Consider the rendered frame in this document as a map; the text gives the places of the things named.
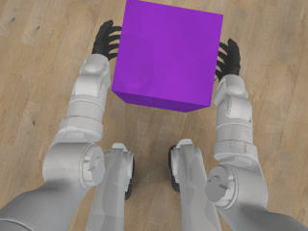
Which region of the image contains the robot left upper arm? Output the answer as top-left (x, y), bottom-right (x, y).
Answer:
top-left (0, 142), bottom-right (106, 231)

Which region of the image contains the left robot hand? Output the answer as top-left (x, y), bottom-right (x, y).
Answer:
top-left (91, 20), bottom-right (122, 61)

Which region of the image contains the carton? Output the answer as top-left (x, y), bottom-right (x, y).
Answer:
top-left (111, 0), bottom-right (223, 113)

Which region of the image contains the robot left forearm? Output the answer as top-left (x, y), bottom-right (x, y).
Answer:
top-left (42, 54), bottom-right (111, 178)

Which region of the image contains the robot right shin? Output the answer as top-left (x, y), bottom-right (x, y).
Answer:
top-left (174, 139), bottom-right (203, 183)

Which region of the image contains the right robot hand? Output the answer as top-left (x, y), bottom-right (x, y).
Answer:
top-left (215, 38), bottom-right (241, 81)

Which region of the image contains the robot right forearm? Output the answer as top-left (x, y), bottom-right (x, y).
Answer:
top-left (213, 74), bottom-right (266, 181)

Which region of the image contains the right robot thigh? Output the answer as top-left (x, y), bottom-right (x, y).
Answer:
top-left (170, 144), bottom-right (222, 231)

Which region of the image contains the robot right upper arm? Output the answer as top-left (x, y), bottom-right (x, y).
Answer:
top-left (204, 164), bottom-right (308, 231)

